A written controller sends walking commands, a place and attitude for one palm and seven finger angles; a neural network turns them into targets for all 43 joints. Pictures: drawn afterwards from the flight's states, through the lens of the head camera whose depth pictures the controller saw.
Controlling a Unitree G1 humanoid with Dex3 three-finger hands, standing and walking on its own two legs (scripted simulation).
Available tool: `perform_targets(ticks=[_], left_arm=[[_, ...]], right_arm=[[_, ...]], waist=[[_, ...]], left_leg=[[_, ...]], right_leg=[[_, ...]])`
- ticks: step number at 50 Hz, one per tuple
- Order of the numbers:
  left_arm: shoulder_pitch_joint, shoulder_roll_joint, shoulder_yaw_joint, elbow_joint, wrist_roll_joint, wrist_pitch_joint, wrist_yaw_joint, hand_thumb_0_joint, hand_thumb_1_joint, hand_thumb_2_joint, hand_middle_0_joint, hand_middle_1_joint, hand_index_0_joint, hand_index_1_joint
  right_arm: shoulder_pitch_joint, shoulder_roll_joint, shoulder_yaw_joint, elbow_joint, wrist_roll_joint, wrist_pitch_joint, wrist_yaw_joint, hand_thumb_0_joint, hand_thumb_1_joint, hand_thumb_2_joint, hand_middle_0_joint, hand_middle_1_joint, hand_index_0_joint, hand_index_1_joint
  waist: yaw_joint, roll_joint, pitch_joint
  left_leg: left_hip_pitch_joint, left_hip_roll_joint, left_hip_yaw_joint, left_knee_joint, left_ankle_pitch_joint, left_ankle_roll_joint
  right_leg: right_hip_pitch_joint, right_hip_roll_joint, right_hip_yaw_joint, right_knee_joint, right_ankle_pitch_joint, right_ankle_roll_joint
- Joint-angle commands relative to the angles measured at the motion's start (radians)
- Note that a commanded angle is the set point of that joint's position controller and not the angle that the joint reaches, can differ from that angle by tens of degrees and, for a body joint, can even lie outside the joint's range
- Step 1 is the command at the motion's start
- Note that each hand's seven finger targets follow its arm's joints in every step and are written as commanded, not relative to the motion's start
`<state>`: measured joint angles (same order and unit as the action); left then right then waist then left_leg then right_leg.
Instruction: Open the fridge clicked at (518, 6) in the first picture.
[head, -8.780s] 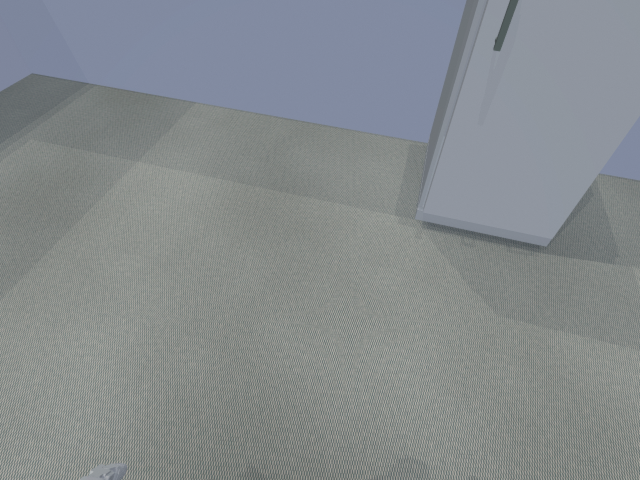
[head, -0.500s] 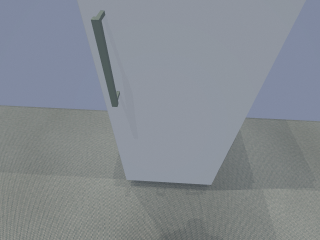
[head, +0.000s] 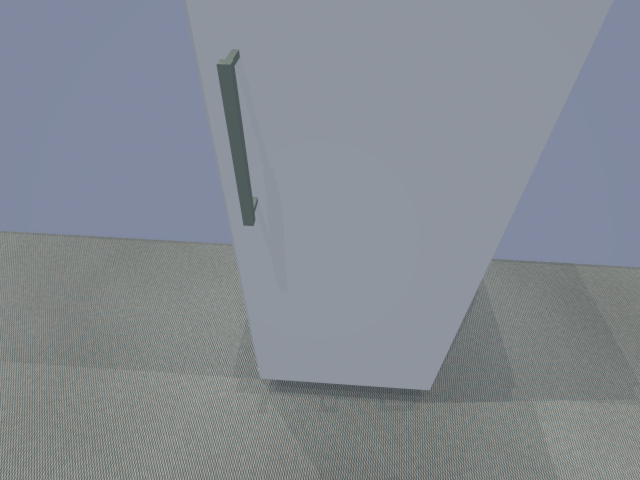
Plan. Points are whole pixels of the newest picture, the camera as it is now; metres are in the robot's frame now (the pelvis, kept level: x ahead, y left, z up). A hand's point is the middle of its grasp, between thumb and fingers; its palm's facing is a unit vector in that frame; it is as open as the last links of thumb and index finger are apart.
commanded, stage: look again from close up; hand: left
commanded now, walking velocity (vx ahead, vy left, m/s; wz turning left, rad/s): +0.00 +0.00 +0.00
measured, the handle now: (242, 147) +0.54 +0.16 +0.16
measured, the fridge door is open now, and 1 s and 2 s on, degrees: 0 0 0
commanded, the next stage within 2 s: none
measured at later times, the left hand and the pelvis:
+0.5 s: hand out of the picture +0.03 +0.22 -0.16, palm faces -0.01 -0.96 -0.28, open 7.4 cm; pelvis +0.00 +0.00 +0.00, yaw +1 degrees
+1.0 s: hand out of the picture +0.06 +0.23 -0.16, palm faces +0.00 -0.96 -0.29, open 7.4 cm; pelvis +0.01 +0.00 +0.01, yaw +1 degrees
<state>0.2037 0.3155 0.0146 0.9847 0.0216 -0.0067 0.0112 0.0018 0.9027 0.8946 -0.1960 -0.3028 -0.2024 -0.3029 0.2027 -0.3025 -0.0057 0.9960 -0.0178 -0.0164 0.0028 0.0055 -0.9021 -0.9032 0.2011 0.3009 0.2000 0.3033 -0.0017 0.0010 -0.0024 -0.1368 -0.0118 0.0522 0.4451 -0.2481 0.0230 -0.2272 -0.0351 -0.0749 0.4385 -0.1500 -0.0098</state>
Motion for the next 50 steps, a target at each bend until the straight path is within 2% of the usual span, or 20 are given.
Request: perform_targets(ticks=[1,5,8,10,21,33,35,41,50], left_arm=[[-0.031,0.167,0.026,-0.053,-0.003,-0.026,0.008,0.000,0.900,0.900,-0.200,-0.300,-0.200,-0.300],[-0.028,0.176,0.023,-0.033,-0.004,-0.025,0.007,0.000,0.900,0.900,-0.200,-0.300,-0.200,-0.300],[-0.023,0.176,0.020,-0.019,-0.005,-0.028,0.008,0.000,0.900,0.900,-0.200,-0.300,-0.200,-0.300],[-0.018,0.174,0.018,-0.007,-0.005,-0.027,0.009,0.000,0.900,0.900,-0.200,-0.300,-0.200,-0.300],[0.006,0.149,0.013,0.033,-0.005,-0.028,0.015,0.000,0.900,0.900,-0.200,-0.300,-0.200,-0.300],[0.004,0.131,0.012,0.041,-0.004,-0.025,0.017,0.000,0.900,0.900,-0.200,-0.300,-0.200,-0.300],[0.001,0.132,0.011,0.042,-0.004,-0.025,0.015,0.000,0.900,0.900,-0.200,-0.300,-0.200,-0.300],[-0.008,0.137,0.013,0.039,-0.003,-0.027,0.016,0.000,0.900,0.900,-0.200,-0.300,-0.200,-0.300],[-0.023,0.147,0.012,0.042,-0.005,-0.028,0.014,0.000,0.900,0.900,-0.200,-0.300,-0.200,-0.300]], right_arm=[[-0.021,-0.175,-0.039,-0.052,0.000,-0.015,-0.007,0.000,-0.900,-0.900,0.200,0.300,0.200,0.300],[-0.027,-0.184,-0.037,-0.031,0.002,-0.013,-0.005,0.000,-0.900,-0.900,0.200,0.300,0.200,0.300],[-0.023,-0.187,-0.036,-0.016,0.004,-0.015,-0.005,0.000,-0.900,-0.900,0.200,0.300,0.200,0.300],[-0.026,-0.184,-0.034,-0.004,0.005,-0.014,-0.005,0.000,-0.900,-0.900,0.200,0.300,0.200,0.300],[-0.006,-0.162,-0.030,0.041,0.008,-0.014,-0.009,0.000,-0.900,-0.900,0.200,0.300,0.200,0.300],[-0.022,-0.151,-0.029,0.055,0.008,-0.013,-0.012,0.000,-0.900,-0.900,0.200,0.300,0.200,0.300],[-0.022,-0.154,-0.029,0.057,0.008,-0.012,-0.011,0.000,-0.900,-0.900,0.200,0.300,0.200,0.300],[-0.028,-0.156,-0.029,0.057,0.008,-0.015,-0.011,0.000,-0.900,-0.900,0.200,0.300,0.200,0.300],[-0.047,-0.171,-0.025,0.060,0.008,-0.015,-0.013,0.000,-0.900,-0.900,0.200,0.300,0.200,0.300]], waist=[[0.001,-0.018,0.029],[0.001,-0.013,0.045],[-0.001,-0.010,0.022],[0.001,-0.001,0.040],[0.002,0.004,0.026],[0.005,0.002,0.040],[0.004,-0.006,0.049],[0.005,0.005,0.020],[0.004,-0.007,0.026]], left_leg=[[-0.122,0.116,-0.134,-0.147,-0.028,0.014],[-0.134,0.113,-0.135,-0.160,-0.066,0.011],[-0.109,0.117,-0.135,-0.158,-0.024,0.010],[-0.118,0.118,-0.133,-0.166,-0.035,0.008],[-0.101,0.122,-0.135,-0.168,0.017,0.006],[-0.099,0.126,-0.137,-0.182,0.035,0.003],[-0.098,0.123,-0.135,-0.184,0.022,0.002],[-0.074,0.132,-0.137,-0.185,0.078,0.002],[-0.057,0.132,-0.134,-0.192,0.098,-0.001]], right_leg=[[0.054,-0.100,0.138,-0.111,-0.101,-0.021],[0.052,-0.105,0.143,-0.132,-0.133,-0.016],[0.064,-0.109,0.138,-0.129,-0.093,-0.016],[0.064,-0.110,0.137,-0.136,-0.095,-0.015],[0.098,-0.116,0.123,-0.138,-0.042,-0.015],[0.113,-0.113,0.113,-0.137,-0.002,-0.011],[0.104,-0.114,0.118,-0.146,-0.023,-0.010],[0.127,-0.113,0.110,-0.134,0.041,-0.011],[0.133,-0.117,0.113,-0.149,0.058,-0.012]])
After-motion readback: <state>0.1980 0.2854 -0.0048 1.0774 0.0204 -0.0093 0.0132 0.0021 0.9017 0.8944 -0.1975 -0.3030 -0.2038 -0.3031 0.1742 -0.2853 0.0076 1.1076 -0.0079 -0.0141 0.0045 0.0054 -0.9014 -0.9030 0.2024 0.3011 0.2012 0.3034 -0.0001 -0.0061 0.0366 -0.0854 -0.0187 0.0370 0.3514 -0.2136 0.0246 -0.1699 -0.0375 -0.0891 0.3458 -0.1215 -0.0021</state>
